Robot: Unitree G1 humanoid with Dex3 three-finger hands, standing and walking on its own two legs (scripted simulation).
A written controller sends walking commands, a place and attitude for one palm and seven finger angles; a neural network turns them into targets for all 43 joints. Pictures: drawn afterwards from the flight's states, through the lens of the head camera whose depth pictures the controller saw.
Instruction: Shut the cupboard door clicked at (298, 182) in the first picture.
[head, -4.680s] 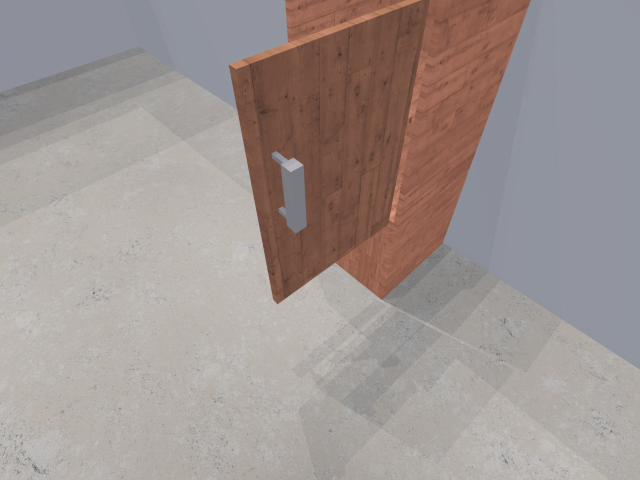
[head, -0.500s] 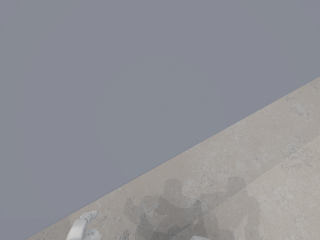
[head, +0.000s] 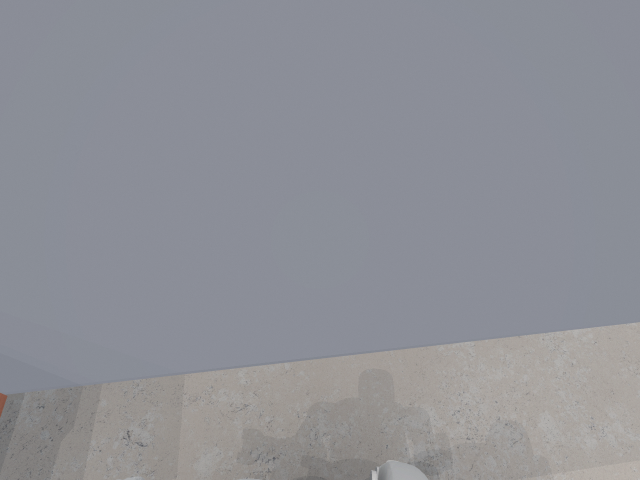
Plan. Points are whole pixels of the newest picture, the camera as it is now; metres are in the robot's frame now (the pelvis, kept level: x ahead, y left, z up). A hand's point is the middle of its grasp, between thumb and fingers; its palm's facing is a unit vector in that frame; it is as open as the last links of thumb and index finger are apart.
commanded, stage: turn to face it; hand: left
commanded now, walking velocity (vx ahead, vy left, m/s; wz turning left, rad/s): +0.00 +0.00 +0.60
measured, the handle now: out of the picture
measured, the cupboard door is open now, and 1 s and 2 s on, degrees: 87 87 87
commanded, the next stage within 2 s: none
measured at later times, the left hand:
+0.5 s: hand out of the picture -0.02 +0.15 -0.17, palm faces +0.37 -0.90 -0.22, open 7.3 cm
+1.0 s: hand out of the picture +0.00 +0.14 -0.14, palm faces +0.56 -0.77 -0.31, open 7.4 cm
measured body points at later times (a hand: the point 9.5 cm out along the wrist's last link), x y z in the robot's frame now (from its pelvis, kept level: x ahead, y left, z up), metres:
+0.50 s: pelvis +0.00 -0.05 +0.00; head +0.06 -0.02 +0.44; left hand -0.04 +0.20 -0.15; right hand +0.20 -0.25 -0.14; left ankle -0.05 +0.06 -0.73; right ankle +0.03 -0.15 -0.73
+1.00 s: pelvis +0.03 -0.09 +0.00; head +0.09 -0.08 +0.45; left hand -0.03 +0.18 -0.12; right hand +0.23 -0.27 -0.16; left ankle -0.07 +0.02 -0.66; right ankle +0.09 -0.18 -0.73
